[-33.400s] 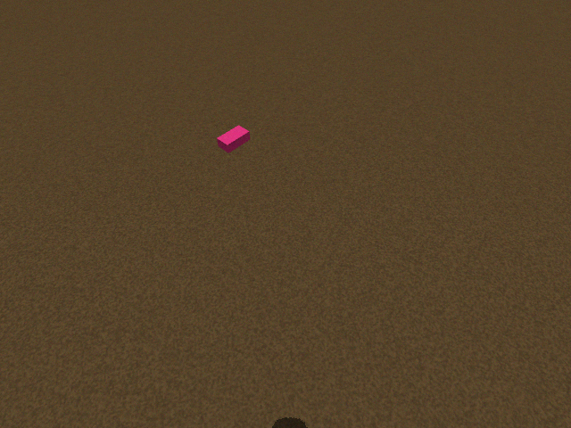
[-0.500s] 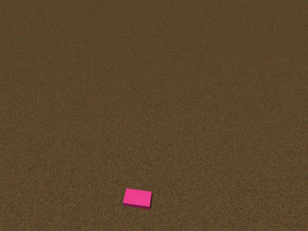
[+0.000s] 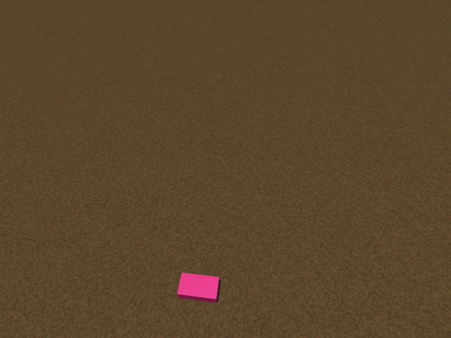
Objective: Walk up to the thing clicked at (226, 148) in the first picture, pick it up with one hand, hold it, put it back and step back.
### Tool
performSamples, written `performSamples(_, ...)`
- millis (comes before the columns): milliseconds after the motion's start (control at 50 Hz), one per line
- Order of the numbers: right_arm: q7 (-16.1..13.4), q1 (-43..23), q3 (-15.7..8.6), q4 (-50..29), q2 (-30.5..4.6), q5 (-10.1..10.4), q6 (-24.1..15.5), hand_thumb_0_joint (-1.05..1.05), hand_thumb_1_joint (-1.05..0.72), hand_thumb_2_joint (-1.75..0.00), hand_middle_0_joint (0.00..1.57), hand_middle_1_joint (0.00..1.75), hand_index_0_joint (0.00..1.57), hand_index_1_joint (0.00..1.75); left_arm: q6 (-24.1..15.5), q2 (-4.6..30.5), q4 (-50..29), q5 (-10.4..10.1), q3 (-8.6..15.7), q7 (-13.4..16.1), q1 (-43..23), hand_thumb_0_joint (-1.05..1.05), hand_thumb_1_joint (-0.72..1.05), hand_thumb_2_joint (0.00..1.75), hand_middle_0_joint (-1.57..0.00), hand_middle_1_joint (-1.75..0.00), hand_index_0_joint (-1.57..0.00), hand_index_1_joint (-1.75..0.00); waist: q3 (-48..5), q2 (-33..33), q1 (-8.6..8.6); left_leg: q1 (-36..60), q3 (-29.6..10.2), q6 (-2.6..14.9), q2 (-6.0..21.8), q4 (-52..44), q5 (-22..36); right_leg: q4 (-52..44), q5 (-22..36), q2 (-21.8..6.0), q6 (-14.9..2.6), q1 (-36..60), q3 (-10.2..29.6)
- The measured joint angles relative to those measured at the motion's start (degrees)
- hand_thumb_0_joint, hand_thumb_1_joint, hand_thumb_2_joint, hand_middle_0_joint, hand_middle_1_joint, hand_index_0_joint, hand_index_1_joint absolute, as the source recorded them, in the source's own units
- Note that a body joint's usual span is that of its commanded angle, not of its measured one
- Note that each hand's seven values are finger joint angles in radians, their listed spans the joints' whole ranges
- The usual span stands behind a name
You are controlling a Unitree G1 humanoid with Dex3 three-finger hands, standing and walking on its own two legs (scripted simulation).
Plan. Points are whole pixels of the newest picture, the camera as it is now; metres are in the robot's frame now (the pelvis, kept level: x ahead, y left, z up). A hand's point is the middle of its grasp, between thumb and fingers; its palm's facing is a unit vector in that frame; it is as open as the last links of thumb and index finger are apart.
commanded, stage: stand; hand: left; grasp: from above
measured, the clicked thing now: (199, 287) +0.43 +0.15 -0.75
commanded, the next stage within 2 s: step back in 1.08 s
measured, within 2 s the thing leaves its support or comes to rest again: neither
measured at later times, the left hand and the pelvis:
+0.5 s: hand out of the picture +0.08 +0.24 -0.16, palm faces +0.02 -0.94 -0.34, open 7.4 cm; pelvis +0.00 +0.00 +0.00, yaw +0 degrees
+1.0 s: hand out of the picture +0.07 +0.24 -0.15, palm faces +0.00 -0.94 -0.34, open 7.4 cm; pelvis +0.00 -0.01 +0.00, yaw +0 degrees
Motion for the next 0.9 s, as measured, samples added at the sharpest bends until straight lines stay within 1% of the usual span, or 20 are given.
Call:
performSamples(280, 0.0, -1.5, 0.4, 0.0, -0.5, 0.1, -0.3, 0.00, -0.91, -0.90, 0.21, 0.30, 0.21, 0.30, 0.0, 0.5, 0.0, -0.2, 0.0, -0.2, -1.4, 0.01, 0.90, 0.90, -0.20, -0.30, -0.20, -0.30, -0.5, -0.1, 0.02, 0.7, 0.0, -0.18, 0.1, -1.3, 0.3, -0.7, 0.0, 0.1, -0.10, 0.5, 0.0)
performSamples(900, 0.6, -1.3, 0.5, 0.8, -1.1, 0.3, -0.2, 0.00, -0.91, -0.90, 0.21, 0.30, 0.21, 0.30, -0.3, 1.3, -0.2, -0.3, -0.7, -0.7, -0.6, 0.01, 0.90, 0.90, -0.20, -0.30, -0.20, -0.30, -0.9, -0.2, -0.13, 0.8, 0.3, -0.64, 0.6, -2.4, 1.0, -1.1, 0.5, 0.6, -0.63, 0.0, 0.2)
